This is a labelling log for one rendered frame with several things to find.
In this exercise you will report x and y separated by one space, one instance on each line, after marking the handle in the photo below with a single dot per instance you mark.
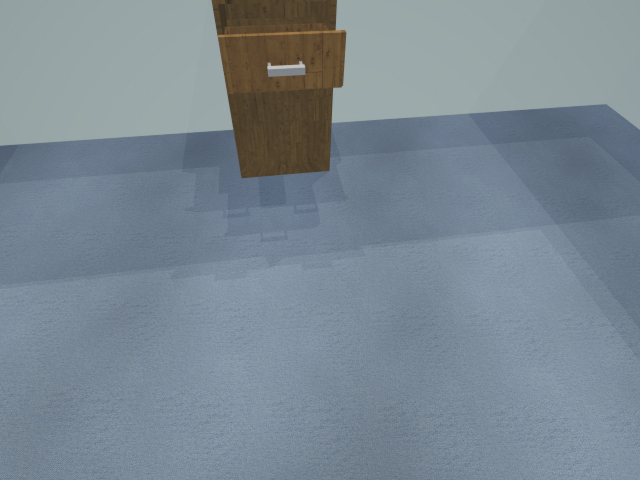
286 70

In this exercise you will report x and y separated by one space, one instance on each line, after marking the cabinet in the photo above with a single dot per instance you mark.
280 132

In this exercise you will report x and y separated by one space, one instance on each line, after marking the drawer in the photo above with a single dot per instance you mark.
247 50

